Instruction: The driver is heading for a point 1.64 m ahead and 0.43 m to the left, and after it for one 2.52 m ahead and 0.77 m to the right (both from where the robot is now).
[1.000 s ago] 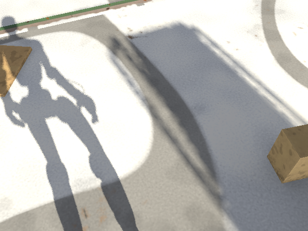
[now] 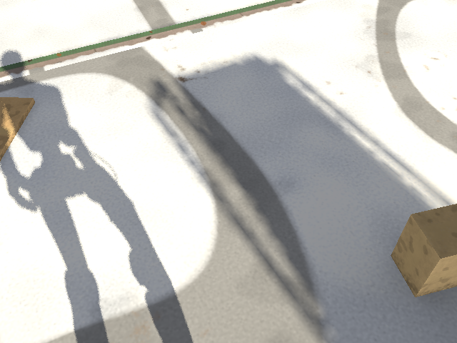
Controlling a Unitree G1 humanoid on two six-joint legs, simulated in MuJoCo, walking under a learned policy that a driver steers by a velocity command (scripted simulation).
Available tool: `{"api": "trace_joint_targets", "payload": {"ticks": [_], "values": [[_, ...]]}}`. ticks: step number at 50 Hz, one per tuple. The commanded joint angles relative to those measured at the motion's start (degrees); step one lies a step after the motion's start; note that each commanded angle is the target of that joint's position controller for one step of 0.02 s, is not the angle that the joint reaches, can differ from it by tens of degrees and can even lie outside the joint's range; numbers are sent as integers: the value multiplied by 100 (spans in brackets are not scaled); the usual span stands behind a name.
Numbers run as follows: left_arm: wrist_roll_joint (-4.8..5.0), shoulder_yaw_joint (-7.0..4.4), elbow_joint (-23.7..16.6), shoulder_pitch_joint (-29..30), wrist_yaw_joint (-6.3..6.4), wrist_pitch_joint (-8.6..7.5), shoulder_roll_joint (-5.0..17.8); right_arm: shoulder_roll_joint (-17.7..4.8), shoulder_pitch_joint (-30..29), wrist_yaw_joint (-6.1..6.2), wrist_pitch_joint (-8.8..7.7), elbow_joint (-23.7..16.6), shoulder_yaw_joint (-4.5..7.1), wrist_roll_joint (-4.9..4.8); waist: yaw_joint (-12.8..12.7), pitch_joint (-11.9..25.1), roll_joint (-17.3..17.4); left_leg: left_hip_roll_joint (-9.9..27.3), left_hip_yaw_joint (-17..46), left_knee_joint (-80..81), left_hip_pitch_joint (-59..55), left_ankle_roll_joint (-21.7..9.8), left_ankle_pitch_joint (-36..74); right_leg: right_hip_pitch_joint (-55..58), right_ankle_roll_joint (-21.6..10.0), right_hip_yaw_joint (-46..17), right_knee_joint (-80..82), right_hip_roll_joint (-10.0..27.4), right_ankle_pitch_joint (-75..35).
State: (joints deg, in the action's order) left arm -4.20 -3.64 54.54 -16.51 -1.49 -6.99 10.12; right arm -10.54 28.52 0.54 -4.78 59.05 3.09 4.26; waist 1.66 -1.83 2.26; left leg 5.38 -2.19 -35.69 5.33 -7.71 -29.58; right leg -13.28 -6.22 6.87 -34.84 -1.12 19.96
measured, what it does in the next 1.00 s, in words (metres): goes down: left foot 0.14 m lower, then right foot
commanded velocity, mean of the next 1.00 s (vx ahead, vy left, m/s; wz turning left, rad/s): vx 0.46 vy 0.00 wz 0.20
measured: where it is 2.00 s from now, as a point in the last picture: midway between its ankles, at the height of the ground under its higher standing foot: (187, 249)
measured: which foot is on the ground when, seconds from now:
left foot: down 0.00-0.00, up 0.02-0.42, down 0.44-0.84, up 0.86-1.00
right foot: down 0.00-0.44, up 0.46-0.82, down 0.84-1.00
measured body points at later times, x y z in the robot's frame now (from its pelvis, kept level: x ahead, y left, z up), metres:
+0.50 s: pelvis +0.26 +0.00 -0.14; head +0.29 +0.00 +0.30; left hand +0.14 +0.22 -0.28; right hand +0.48 -0.20 -0.24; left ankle +0.37 +0.08 -0.87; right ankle +0.05 -0.12 -0.64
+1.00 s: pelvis +0.49 -0.07 -0.13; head +0.50 -0.09 +0.32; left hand +0.54 +0.20 -0.24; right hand +0.60 -0.33 -0.27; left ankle +0.44 +0.08 -0.77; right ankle +0.54 -0.17 -0.87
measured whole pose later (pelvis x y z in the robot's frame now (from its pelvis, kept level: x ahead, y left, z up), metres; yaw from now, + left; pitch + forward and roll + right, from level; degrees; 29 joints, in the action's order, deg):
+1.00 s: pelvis +0.49 -0.07 -0.13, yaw +12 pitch +3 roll +1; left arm -0.4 -3.0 50.8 -12.5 0.1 -6.0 11.7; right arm -15.2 18.0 1.5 -2.8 50.5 4.6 -1.6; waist 0.2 3.6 2.1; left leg -0.7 5.6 -68.4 35.0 -4.0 -14.5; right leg -19.0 -1.3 2.7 -27.8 0.8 12.0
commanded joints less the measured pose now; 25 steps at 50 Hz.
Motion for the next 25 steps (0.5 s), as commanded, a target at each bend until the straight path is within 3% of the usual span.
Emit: {"api": "trace_joint_targets", "payload": {"ticks": [1,2,3,4,5,6,7,8,9,11,12,13,14,16,18,19,20,21,22,23,24,25], "values": [[-248,-88,640,-3330,3,-131,767,113,-832,-235,-126,-825,3,197,-1416,297,-1682,-1070,359,-3290,3664,-131,-808,3123,-1413,-3684,1749,1708,274],[-265,5,678,-3264,-50,-210,765,31,-1717,-250,-233,-1217,4,4,-1558,-1048,-891,-890,1779,-3329,5492,-240,-97,2791,-1791,-4829,2450,2462,1932],[-124,99,423,-2302,-108,-236,540,-279,-2041,-164,-275,-1250,48,-55,-1224,-1313,-250,-528,1771,-3429,5550,-190,631,2390,-1602,-4353,2430,2469,1933],[-57,131,305,-1722,-150,-195,459,-508,-1700,-56,-268,-1083,140,-61,-853,-940,26,-395,1421,-3803,4909,-94,861,1946,-1476,-3662,2231,2193,1465],[-163,237,317,-1360,-113,-159,168,-189,-1176,-8,-205,-1014,36,46,-409,-881,113,-98,1538,-3504,4446,-191,1510,1467,-1147,-2941,1973,1956,719],[-236,450,52,-790,1,-138,-437,153,-1081,-59,-134,-961,-111,292,-188,-931,179,51,1579,-2694,3885,-198,2581,729,-788,-2092,1695,1455,-109],[-218,571,-109,-386,130,-164,-700,67,-1053,-143,-59,-876,-102,405,-27,-733,-78,146,1350,-2117,3383,-113,3461,178,-566,-1622,1536,1103,-597],[-70,537,-77,-579,216,-215,-405,-25,-1191,-199,-40,-984,-77,315,-159,-456,-341,-11,887,-1431,2755,-8,4273,-392,-567,-1111,1360,730,-598],[-50,498,118,-908,222,-225,-157,-63,-1448,-224,-14,-1117,-84,198,-287,-378,-470,-42,669,-933,2530,152,5006,-681,-597,-946,1177,649,-547],[-102,515,480,-1746,140,-222,-86,-100,-2043,-207,62,-1341,-134,61,-529,-554,-405,-31,466,-159,2491,407,5340,-852,-718,-1169,990,791,-401],[-110,546,599,-2053,96,-210,-103,-88,-2265,-202,83,-1404,-182,53,-580,-682,-350,27,497,64,2535,463,5352,-849,-793,-1392,870,921,-305],[1022,246,478,-1175,440,-71,646,-590,-2860,-228,-11,-1699,-9,-858,-457,-1016,-339,-365,365,531,2510,488,5337,-1162,-447,-1357,407,729,-839],[986,273,583,-1524,541,-13,658,-417,-3073,-326,-37,-1774,-87,-876,-642,-794,-290,-433,295,572,2428,524,5484,-1003,-332,-1327,39,778,-973],[744,252,753,-1887,594,108,458,-71,-3307,-498,13,-1845,-170,-691,-863,-572,-358,-392,338,811,2559,511,5434,-489,-321,-1391,-591,808,-805],[645,222,749,-1905,557,194,236,30,-3563,-606,12,-1902,-222,-695,-949,-522,-283,-223,446,1205,2678,453,5255,-41,-362,-1611,-1001,855,-639],[608,174,738,-1820,546,250,282,-74,-3493,-613,-13,-1859,-205,-715,-879,-554,-332,-162,469,1405,2609,418,5045,111,-387,-1697,-1232,902,-911],[560,121,738,-1760,506,292,360,-250,-3145,-591,-44,-1725,-139,-711,-689,-441,-258,-220,320,1530,2182,358,4700,143,-386,-1662,-1695,909,-1559],[516,92,751,-1687,416,331,436,-426,-2211,-539,-69,-1390,-26,-639,-202,-1,-45,-393,37,1686,1057,202,4479,-8,-346,-1427,-2704,778,-2617],[476,84,817,-1678,243,276,306,-664,-821,-476,-35,-845,142,-572,381,681,182,-270,33,1417,-1059,-61,5235,-1140,-149,-1164,-4371,410,-2479],[541,226,875,-2125,125,135,-223,-1127,164,-414,13,-524,192,-436,539,1681,1147,891,1141,-525,-3564,-834,6981,-3364,168,-1200,-7232,-329,2254],[765,190,637,-2187,82,-79,375,-1107,635,-408,27,-437,177,-490,814,2739,1234,1532,2507,-584,-4400,-1597,6182,-4250,219,-1828,-8341,-330,3050],[1003,248,7,-1493,54,-221,367,-1686,677,-329,68,-217,318,-604,673,2790,1545,2110,4118,833,-4557,-2157,2365,-5598,385,-1401,-8314,-69,2319]]}}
